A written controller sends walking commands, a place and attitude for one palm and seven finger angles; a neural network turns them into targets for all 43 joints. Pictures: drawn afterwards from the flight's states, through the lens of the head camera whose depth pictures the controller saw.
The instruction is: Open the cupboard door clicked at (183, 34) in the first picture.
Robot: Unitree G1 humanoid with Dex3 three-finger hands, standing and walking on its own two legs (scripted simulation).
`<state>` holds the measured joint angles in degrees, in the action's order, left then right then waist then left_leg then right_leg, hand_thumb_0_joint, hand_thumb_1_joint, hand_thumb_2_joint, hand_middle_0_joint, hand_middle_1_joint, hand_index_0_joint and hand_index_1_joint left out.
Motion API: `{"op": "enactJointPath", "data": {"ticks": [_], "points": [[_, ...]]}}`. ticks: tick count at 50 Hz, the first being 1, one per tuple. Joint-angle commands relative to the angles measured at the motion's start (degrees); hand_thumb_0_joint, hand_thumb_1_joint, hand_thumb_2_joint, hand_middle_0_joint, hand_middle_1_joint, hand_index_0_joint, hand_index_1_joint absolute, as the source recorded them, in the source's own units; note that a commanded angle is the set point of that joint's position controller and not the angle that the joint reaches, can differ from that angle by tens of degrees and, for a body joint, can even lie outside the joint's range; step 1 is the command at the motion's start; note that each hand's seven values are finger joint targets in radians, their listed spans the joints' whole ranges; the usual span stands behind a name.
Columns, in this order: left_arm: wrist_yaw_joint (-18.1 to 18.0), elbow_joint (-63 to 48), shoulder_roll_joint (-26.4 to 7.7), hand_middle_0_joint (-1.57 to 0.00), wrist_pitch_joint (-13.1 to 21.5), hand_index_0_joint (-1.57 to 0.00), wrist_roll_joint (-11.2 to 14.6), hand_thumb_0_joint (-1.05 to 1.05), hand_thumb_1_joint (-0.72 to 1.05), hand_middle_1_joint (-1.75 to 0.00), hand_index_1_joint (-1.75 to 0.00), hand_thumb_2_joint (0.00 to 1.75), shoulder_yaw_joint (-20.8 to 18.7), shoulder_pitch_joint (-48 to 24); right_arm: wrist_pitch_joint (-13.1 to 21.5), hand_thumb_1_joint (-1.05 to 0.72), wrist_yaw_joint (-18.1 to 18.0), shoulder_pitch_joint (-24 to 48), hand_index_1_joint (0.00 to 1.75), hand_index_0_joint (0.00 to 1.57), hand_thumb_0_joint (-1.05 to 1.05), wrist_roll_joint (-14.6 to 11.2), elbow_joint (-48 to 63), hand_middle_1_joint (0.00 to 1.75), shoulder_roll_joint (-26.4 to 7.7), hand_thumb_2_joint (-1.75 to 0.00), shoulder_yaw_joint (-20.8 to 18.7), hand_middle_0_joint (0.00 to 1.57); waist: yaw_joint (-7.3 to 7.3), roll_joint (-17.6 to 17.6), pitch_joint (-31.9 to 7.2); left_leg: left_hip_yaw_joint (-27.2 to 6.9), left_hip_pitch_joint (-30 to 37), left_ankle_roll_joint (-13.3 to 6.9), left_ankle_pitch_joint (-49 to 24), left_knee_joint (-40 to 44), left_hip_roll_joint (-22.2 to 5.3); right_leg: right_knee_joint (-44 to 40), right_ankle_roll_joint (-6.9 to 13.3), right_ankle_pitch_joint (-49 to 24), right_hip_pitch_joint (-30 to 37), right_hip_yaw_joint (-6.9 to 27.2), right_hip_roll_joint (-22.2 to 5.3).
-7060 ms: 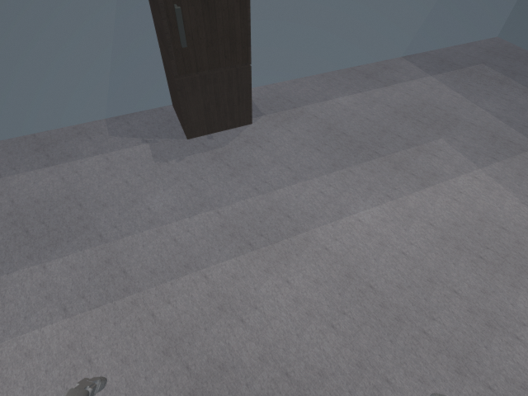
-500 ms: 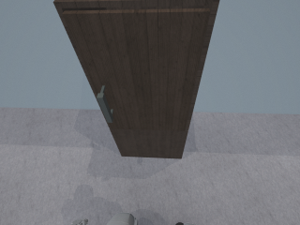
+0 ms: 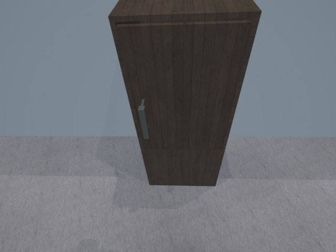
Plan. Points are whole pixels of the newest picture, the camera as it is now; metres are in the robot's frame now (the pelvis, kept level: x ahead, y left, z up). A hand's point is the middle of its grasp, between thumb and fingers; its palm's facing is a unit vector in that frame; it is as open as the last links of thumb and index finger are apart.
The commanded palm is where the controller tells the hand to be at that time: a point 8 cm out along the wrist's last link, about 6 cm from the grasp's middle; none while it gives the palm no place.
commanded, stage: come to a stop and stand still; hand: left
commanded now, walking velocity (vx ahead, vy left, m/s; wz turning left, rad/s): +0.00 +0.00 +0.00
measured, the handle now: (145, 119) +0.61 +0.14 -0.10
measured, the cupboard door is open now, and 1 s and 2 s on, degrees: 0 0 0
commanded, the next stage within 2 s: look again from close up in 0.34 s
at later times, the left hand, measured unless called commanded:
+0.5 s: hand out of the picture +0.00 +0.19 -0.17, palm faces +0.04 -0.98 -0.20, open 7.3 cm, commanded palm none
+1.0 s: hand out of the picture +0.03 +0.15 -0.17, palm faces +0.03 -0.99 -0.17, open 7.3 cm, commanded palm none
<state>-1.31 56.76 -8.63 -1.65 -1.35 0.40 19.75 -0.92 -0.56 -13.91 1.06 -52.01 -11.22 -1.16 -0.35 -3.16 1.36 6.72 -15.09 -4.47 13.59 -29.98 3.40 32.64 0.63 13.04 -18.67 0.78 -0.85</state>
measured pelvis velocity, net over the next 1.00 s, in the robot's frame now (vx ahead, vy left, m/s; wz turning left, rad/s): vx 0.05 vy -0.01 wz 0.02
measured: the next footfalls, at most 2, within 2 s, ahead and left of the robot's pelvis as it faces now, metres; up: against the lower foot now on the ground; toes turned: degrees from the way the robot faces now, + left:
none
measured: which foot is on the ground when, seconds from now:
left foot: down 0.00-1.00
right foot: down 0.00-1.00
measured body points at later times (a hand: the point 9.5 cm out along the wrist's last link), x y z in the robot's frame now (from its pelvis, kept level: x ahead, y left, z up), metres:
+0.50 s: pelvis +0.00 +0.02 +0.01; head -0.01 +0.01 +0.46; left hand +0.00 +0.24 -0.15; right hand +0.01 -0.20 -0.15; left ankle +0.04 +0.06 -0.73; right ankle +0.06 -0.12 -0.73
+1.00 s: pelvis +0.05 -0.01 +0.01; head +0.06 -0.01 +0.46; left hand +0.03 +0.20 -0.15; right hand +0.06 -0.23 -0.15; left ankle +0.04 +0.06 -0.73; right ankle +0.06 -0.12 -0.73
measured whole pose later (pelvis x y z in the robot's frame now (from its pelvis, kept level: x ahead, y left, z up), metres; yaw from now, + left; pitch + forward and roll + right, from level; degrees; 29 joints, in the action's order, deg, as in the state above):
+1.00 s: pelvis +0.05 -0.01 +0.01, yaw +1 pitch +0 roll +0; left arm -1.9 64.1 -7.6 0.5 -1.1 1.1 17.0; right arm 2.0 -1.8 -15.7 0.8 -62.8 -8.8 0.7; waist -0.1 0.5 1.4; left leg 4.8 -9.9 -4.2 13.1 -22.8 3.3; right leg 25.4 0.6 12.1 -13.2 1.5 0.8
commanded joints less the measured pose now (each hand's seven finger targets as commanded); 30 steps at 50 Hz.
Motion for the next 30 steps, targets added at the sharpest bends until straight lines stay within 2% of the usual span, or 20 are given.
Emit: {"op": "enactJointPath", "data": {"ticks": [1,2,4,7,12,18,21,23,28,30], "points": [[-0.4,-5.0,-7.0,-0.20,2.1,-0.20,0.2,0.00,0.90,-0.30,-0.30,0.90,-1.9,-2.9,1.6,-0.90,-0.3,-4.0,0.30,0.20,0.00,0.1,1.0,0.30,-6.1,-0.90,-1.0,0.20,1.84,3.7,1.2,-15.0,-0.1,0.7,14.5,14.8,-10.1,-9.0,2.3,11.1,-3.1,6.4,-2.2],[-0.4,-4.2,-7.0,-0.20,2.1,-0.20,0.1,0.00,0.90,-0.30,-0.30,0.90,-1.9,-1.6,1.9,-0.90,-0.3,-3.2,0.30,0.20,0.00,0.1,0.7,0.30,-6.1,-0.90,-1.0,0.20,0.85,0.3,0.7,-16.2,-2.1,0.4,15.8,16.7,-10.9,-6.9,2.2,7.0,0.4,4.6,-1.7],[-0.3,-2.6,-6.3,-0.20,2.0,-0.20,0.0,0.00,0.90,-0.30,-0.30,0.90,-1.9,0.5,2.1,-0.90,-0.5,-1.8,0.30,0.20,0.00,0.0,0.0,0.30,-6.1,-0.90,-0.7,0.20,-0.39,-1.9,0.6,-16.5,-3.4,0.2,15.7,18.4,-11.4,-5.4,2.2,3.7,2.9,3.6,-1.3],[-0.2,-1.2,-5.7,-0.20,2.0,-0.20,0.0,0.00,0.90,-0.30,-0.30,0.90,-1.6,0.4,2.2,-0.90,-0.7,-2.5,0.30,0.20,0.00,-0.2,-1.6,0.30,-5.6,-0.90,-0.4,0.20,-0.47,-0.4,1.4,-16.6,-3.5,0.2,15.1,19.1,-11.5,-6.3,2.3,3.1,3.9,3.3,-1.7],[-0.3,0.6,-5.2,-0.20,1.8,-0.20,-0.1,0.00,0.90,-0.30,-0.30,0.90,-1.4,0.3,1.9,-0.90,-0.9,-3.9,0.30,0.20,0.00,-0.1,-4.0,0.30,-5.6,-0.90,-0.3,0.20,-0.41,0.9,3.8,-17.8,-5.3,0.5,18.0,20.6,-11.8,-6.5,2.3,3.9,4.1,2.9,-1.7],[-0.3,1.9,-4.5,-0.20,1.9,-0.20,0.0,0.00,0.90,-0.30,-0.30,0.90,-1.3,0.5,1.9,-0.90,-0.9,-4.7,0.30,0.20,0.00,-0.1,-5.8,0.30,-5.4,-0.90,-0.4,0.20,0.00,1.8,3.9,-17.2,-4.5,0.7,17.9,20.2,-11.6,-7.5,2.3,3.9,3.7,3.6,-2.1],[-0.3,2.2,-4.3,-0.20,2.2,-0.20,0.0,0.00,0.90,-0.30,-0.30,0.90,-1.2,0.6,2.0,-0.90,-0.9,-5.0,0.30,0.20,0.00,-0.1,-6.2,0.30,-5.1,-0.90,-0.3,0.20,0.21,3.9,3.5,-16.6,-4.2,0.6,16.1,19.0,-11.1,-8.7,2.4,3.5,4.1,4.8,-2.6],[-0.4,2.3,-4.4,-0.20,2.4,-0.20,0.0,0.00,0.90,-0.30,-0.30,0.90,-1.1,0.2,2.1,-0.90,-0.9,-5.2,0.30,0.20,0.00,-0.1,-6.5,0.30,-4.8,-0.90,-0.2,0.20,0.53,4.0,4.0,-16.0,-3.3,0.8,14.8,18.5,-10.7,-9.3,2.4,3.4,3.2,5.5,-2.9],[-0.3,2.7,-4.4,-0.20,2.4,-0.20,-0.2,0.00,0.90,-0.30,-0.30,0.90,-1.0,1.1,2.0,-0.90,-0.8,-4.8,0.30,0.20,0.00,-0.1,-6.6,0.30,-5.0,-0.90,-0.5,0.20,0.53,2.9,5.0,-16.4,-4.3,0.7,17.4,18.9,-10.7,-9.2,2.0,4.6,2.2,5.3,-2.6],[-0.3,3.1,-4.0,-0.20,2.6,-0.20,-0.1,0.00,0.90,-0.30,-0.30,0.90,-0.9,1.4,2.2,-0.90,-0.9,-4.9,0.30,0.20,0.00,-0.1,-6.7,0.30,-4.8,-0.90,-0.4,0.20,0.67,4.3,4.3,-16.0,-3.1,0.7,15.2,18.1,-10.4,-9.5,2.1,3.7,2.1,5.8,-2.8]]}}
